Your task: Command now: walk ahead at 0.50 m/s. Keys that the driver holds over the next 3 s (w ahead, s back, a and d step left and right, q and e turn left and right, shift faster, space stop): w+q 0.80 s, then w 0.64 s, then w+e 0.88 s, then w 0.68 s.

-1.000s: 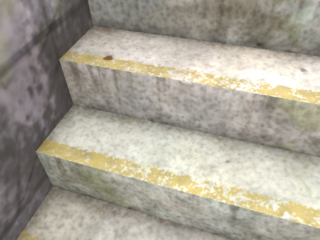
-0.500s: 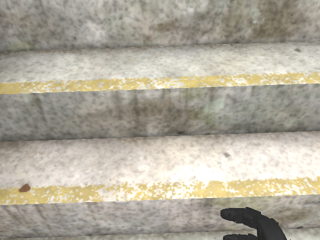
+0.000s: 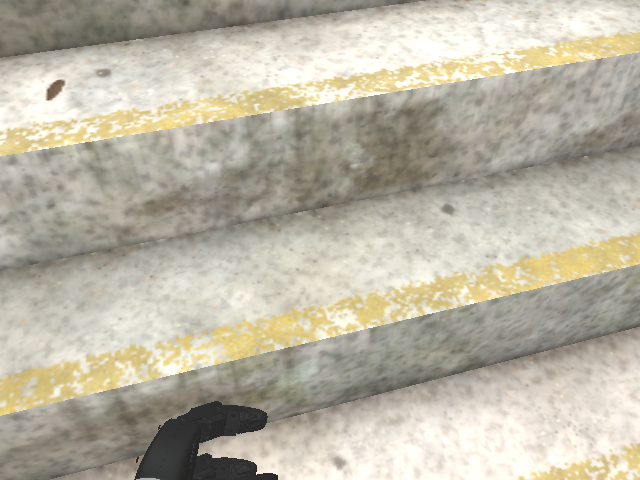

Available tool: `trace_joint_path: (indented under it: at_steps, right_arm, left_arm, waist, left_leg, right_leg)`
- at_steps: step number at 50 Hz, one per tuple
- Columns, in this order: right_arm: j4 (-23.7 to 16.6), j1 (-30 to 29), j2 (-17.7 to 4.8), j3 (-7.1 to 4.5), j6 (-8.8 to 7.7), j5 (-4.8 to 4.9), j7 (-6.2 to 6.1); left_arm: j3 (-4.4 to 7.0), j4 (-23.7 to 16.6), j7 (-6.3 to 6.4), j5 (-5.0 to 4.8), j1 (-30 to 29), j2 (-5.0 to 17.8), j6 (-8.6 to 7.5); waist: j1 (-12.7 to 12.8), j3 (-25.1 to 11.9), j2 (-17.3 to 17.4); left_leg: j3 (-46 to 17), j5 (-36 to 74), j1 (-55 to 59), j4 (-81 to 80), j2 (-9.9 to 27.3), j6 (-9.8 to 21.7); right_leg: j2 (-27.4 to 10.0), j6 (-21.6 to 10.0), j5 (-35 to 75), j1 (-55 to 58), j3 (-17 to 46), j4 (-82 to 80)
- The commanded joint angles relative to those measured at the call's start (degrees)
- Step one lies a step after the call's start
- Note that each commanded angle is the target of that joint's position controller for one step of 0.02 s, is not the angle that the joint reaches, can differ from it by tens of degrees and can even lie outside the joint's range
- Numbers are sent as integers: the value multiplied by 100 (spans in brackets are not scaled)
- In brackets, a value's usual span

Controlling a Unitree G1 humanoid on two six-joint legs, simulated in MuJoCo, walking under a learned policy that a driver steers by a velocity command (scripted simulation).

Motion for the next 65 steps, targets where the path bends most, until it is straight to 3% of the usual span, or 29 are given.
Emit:
trace_joint_path:
  at_steps: [1,3,4,7,13,18,20,24,25,26,28,29,30,31,35,37,40,43,44,46,49,50,52,53,54,56,58,62,65]
  right_arm:
    - [-971,-473,-993,-539,-202,795,-433]
    - [-1802,-1382,-345,-451,-99,378,-887]
    - [-785,-1009,-189,-331,76,452,-464]
    - [-1026,-841,-91,-177,79,584,-235]
    - [-1464,-1957,-301,6,342,538,-176]
    - [-2296,-3645,-634,48,617,505,-448]
    - [-2579,-4290,-670,85,856,350,-544]
    - [-2555,-2938,-437,82,1094,298,-235]
    - [-2516,-2707,-578,32,1037,273,-253]
    - [-2405,-2633,-854,-8,1082,331,-346]
    - [-1628,-523,-1355,-241,1095,394,-593]
    - [-1305,23,-1721,-338,1014,135,-566]
    - [-1496,-1413,-1665,-585,862,257,-873]
    - [-884,-216,-1173,-265,864,-107,-655]
    - [-635,-1502,-468,-92,405,240,-489]
    - [-782,-1619,-696,-126,291,162,-387]
    - [-365,-141,-378,-17,268,-73,-487]
    - [-319,217,-598,-10,173,-264,-389]
    - [-392,347,-776,-56,136,-244,-353]
    - [-549,-167,-921,-89,263,231,-182]
    - [-683,-242,-1792,-353,-108,611,-96]
    - [-547,1,-1800,-412,-182,426,-22]
    - [-315,480,-955,-304,-65,-165,220]
    - [-153,-338,-680,-354,245,-13,320]
    - [-215,-458,-829,-396,290,407,199]
    - [-557,-1285,-982,-445,227,542,-178]
    - [-911,-1456,-480,-253,271,323,-406]
    - [-1403,-1930,-522,-122,438,336,-418]
    - [-1538,-2348,-394,24,528,311,-366]
  left_arm:
    - [858,815,563,39,3173,1589,-320]
    - [878,1008,570,-97,1855,1327,-636]
    - [691,1498,256,123,2673,1072,-636]
    - [549,1686,-13,297,2051,424,-542]
    - [339,1937,122,497,2459,10,-711]
    - [279,1930,30,759,3601,304,-850]
    - [279,1870,-176,632,3377,519,-774]
    - [539,1939,-258,109,3127,1808,-1114]
    - [600,2003,-273,97,3139,1850,-1094]
    - [533,2180,-366,483,3768,1526,-1058]
    - [571,2088,-533,666,3343,1250,-883]
    - [642,2037,-618,452,2818,826,-724]
    - [688,640,-30,-51,2070,749,-1060]
    - [492,1828,-223,43,2612,325,-653]
    - [393,1066,-9,179,1933,349,-772]
    - [424,755,120,78,1595,660,-709]
    - [166,625,142,98,1103,210,-741]
    - [147,5,226,119,186,343,-627]
    - [196,-180,285,66,-266,498,-539]
    - [120,-776,307,127,-1308,336,-189]
    - [294,-498,105,63,51,717,-101]
    - [433,-307,96,84,628,1013,-150]
    - [623,597,176,169,2923,1235,-24]
    - [708,629,263,449,3203,1443,41]
    - [641,784,318,419,3186,1267,-135]
    - [457,1474,232,298,2670,303,-372]
    - [266,1777,255,119,2046,-400,-614]
    - [375,1568,88,377,1709,-101,-817]
    - [381,1905,153,508,2940,71,-733]
  waist:
    - [1193,-1475,-1404]
    - [558,-511,-1112]
    - [863,836,-1550]
    - [-10,393,-20]
    - [-213,639,-536]
    - [446,490,-705]
    - [396,718,-762]
    - [-579,34,-1459]
    - [-546,-152,-1566]
    - [-179,-750,-1412]
    - [-978,-983,-691]
    - [-1029,-444,637]
    - [-104,-669,950]
    - [-697,122,723]
    - [625,431,-384]
    - [869,232,-508]
    - [452,432,188]
    - [334,423,-442]
    - [138,497,-153]
    - [412,542,311]
    - [933,80,773]
    - [883,-642,670]
    - [1250,-1681,-849]
    - [1809,-234,-2306]
    - [1600,309,-1693]
    - [959,767,-203]
    - [338,623,100]
    - [-100,470,-206]
    - [265,752,-795]
  left_leg:
    - [-889,-139,-3153,6510,-1454,191]
    - [-1922,100,-4185,9442,-1205,120]
    - [-3362,831,-5361,10064,-1684,610]
    - [-2961,577,-6062,10365,-1527,1220]
    - [-2078,-76,-7539,12530,-1420,1570]
    - [-1043,268,-7732,9780,-947,1122]
    - [-618,-1264,-7151,8015,-643,988]
    - [116,-2191,-4967,6322,-1661,629]
    - [257,-2529,-4928,5330,-2003,656]
    - [-188,-1740,-4045,5372,-2084,938]
    - [-2381,-2242,-1483,3340,-1815,1171]
    - [-4658,-3611,-1041,1202,-1125,1628]
    - [-5758,-5304,-1201,613,-886,1764]
    - [-5457,-4866,-1281,790,-939,1049]
    - [-3434,-954,-1502,1189,-1099,670]
    - [-2684,-55,-1877,760,-1167,461]
    - [-3356,-1441,-1703,487,-1094,843]
    - [-3200,-1787,-1635,208,-1074,774]
    - [-3210,-1382,-1764,-4,-1057,895]
    - [-3064,-155,-3515,-1590,-624,1428]
    - [-2772,8691,-478,-241,211,1654]
    - [-2443,10344,428,798,105,1565]
    - [-2479,7818,-1892,3236,-720,1284]
    - [-2460,1288,-3953,6481,-1817,741]
    - [-3108,1282,-5135,8581,-1853,846]
    - [-3215,939,-6166,9525,-1981,1308]
    - [-3118,697,-6451,9534,-1777,1398]
    - [-1676,471,-6035,8743,-1369,939]
    - [-1584,-358,-7576,11008,-1226,959]
  right_leg:
    - [-1565,-1031,-359,5905,5773,-5679]
    - [-1586,-321,-973,4410,4528,-5648]
    - [-1295,-27,-255,3582,4167,-5382]
    - [-1563,104,3456,3934,2671,-5315]
    - [-1204,-98,2048,4162,903,-6372]
    - [-1232,-336,2406,5002,99,-7180]
    - [-1748,-563,3501,5120,-44,-7978]
    - [-2252,-1047,11822,6425,-614,-6618]
    - [-2122,-1157,12498,7112,-643,-6029]
    - [-1961,-1170,13350,6834,-520,-5576]
    - [-1264,-997,10559,4413,70,-3600]
    - [-117,-454,4966,2304,495,-1057]
    - [407,-36,3061,2386,938,1544]
    - [697,-494,4643,416,3020,2685]
    - [416,-669,3313,-1097,2372,3843]
    - [-27,-448,3158,-868,1442,3389]
    - [100,-507,2269,-1933,1306,5591]
    - [-226,-412,2944,-1840,916,3748]
    - [-336,-203,2967,-1610,755,3314]
    - [-141,52,1000,1091,38,862]
    - [636,304,1027,1497,-289,-823]
    - [752,10,941,1929,-39,-1393]
    - [-222,-1061,531,5102,3177,-3512]
    - [-1197,-1672,-1737,4517,5867,-5721]
    - [-1338,-1390,-2973,4101,6671,-5989]
    - [-1188,-963,-1637,3919,5014,-5594]
    - [-940,-464,180,3840,3423,-5455]
    - [-447,-195,1851,3116,1033,-6273]
    - [-958,-646,1323,4059,1805,-6636]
